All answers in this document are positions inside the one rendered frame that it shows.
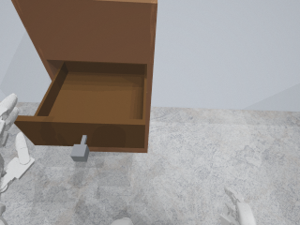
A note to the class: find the robot right hand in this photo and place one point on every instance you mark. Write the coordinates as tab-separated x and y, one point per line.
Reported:
241	214

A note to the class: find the handle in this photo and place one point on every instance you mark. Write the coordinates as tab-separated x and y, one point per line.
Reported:
80	152

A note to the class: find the cabinet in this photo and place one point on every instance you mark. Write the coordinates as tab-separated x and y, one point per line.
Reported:
111	31

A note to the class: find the robot left hand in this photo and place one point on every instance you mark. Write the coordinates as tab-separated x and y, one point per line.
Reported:
18	166

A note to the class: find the drawer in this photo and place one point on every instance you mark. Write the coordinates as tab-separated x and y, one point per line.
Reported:
106	101

